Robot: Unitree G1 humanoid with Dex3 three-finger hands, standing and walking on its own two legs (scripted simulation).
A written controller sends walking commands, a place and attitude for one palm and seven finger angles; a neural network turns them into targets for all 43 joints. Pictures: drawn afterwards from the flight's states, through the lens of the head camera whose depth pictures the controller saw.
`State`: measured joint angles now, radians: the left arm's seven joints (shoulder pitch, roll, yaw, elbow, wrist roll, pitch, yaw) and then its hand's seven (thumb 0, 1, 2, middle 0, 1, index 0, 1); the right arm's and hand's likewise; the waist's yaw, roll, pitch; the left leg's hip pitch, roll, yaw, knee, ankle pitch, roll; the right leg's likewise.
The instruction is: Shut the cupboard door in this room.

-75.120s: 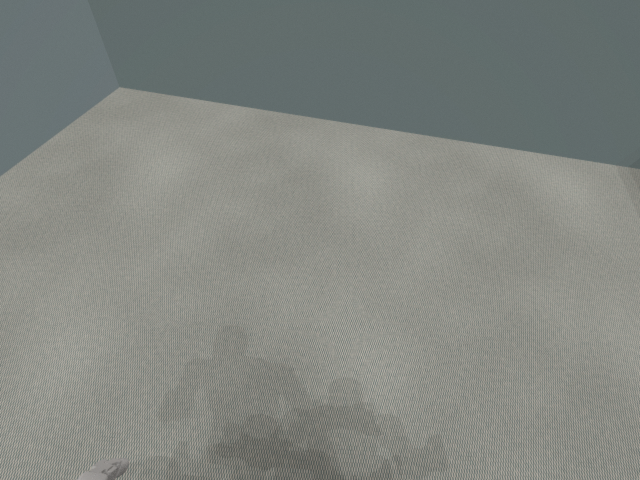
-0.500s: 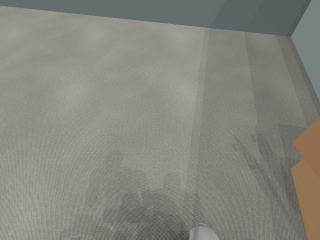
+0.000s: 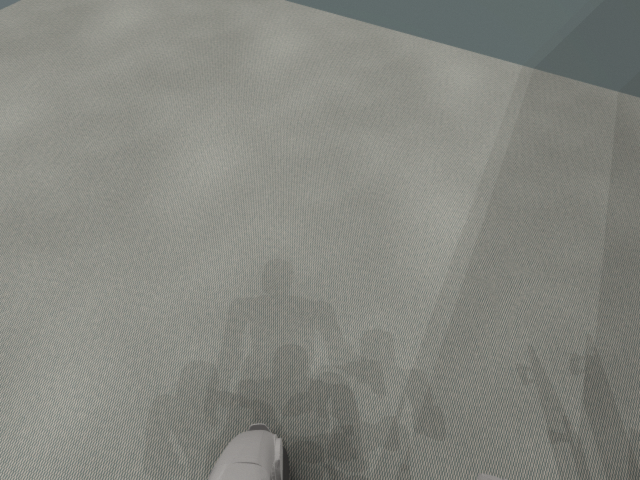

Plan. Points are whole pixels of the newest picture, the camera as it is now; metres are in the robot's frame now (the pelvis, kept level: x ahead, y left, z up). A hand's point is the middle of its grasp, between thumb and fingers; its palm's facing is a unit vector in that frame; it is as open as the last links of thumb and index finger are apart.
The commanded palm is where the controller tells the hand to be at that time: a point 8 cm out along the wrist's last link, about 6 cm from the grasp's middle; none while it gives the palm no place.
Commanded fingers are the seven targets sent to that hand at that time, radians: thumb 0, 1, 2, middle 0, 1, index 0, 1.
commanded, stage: turn to face it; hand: left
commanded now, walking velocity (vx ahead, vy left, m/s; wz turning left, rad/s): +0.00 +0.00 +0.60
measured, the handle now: out of the picture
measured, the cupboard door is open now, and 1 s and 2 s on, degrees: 23 23 23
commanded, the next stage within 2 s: none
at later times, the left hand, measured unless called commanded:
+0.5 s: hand (190, 452) +0.16 +0.20 -0.17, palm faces -0.08 -0.97 -0.23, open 7.3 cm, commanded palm none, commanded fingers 0.00 0.90 0.90 -0.20 -0.30 -0.20 -0.30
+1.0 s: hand (209, 344) +0.32 +0.20 -0.17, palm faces -0.38 -0.90 -0.22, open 7.4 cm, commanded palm none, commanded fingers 0.00 0.90 0.90 -0.20 -0.30 -0.20 -0.30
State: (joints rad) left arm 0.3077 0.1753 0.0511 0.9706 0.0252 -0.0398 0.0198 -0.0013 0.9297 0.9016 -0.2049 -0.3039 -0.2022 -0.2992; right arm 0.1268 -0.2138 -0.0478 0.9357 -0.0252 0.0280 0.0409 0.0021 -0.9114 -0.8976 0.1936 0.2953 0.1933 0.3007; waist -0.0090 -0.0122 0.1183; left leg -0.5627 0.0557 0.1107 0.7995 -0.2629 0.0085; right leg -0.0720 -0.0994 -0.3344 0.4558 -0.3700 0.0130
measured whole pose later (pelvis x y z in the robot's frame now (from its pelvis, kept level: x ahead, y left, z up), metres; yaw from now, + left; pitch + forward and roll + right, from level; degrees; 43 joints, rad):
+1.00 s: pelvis +0.15 +0.04 +0.00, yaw -26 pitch +0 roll -2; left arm 0.18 0.29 0.10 0.89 0.02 0.09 -0.02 0.00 0.91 0.90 -0.20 -0.30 -0.20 -0.30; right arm 0.19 -0.19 -0.01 0.88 -0.03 0.02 -0.02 0.00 -0.91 -0.90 0.20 0.30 0.20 0.30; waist 0.01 -0.04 0.08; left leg -0.28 0.09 0.10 0.54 -0.27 0.01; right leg -0.45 0.02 0.01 1.08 -0.49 0.04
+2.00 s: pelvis +0.17 +0.02 +0.00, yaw -62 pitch +1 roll -2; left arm 0.15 0.27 0.08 0.87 0.02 0.08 -0.04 0.00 0.91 0.90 -0.20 -0.30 -0.20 -0.30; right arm 0.24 -0.22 -0.04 0.90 -0.03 0.03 -0.01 0.00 -0.90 -0.90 0.20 0.30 0.20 0.30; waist -0.02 0.03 0.09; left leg -0.25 0.17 0.24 0.57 -0.32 -0.02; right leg -0.33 -0.02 -0.06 0.72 -0.38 0.04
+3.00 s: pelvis +0.17 -0.01 +0.00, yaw -88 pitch +1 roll +0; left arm 0.22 0.18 0.04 0.95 0.02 0.03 0.00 0.00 0.91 0.90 -0.20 -0.30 -0.20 -0.30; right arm 0.26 -0.23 -0.05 0.98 -0.03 0.05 0.00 0.00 -0.91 -0.90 0.20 0.30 0.20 0.30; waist -0.03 0.03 0.04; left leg -0.46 0.08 0.07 1.00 -0.42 -0.06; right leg -0.17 0.02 -0.01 0.45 -0.29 -0.03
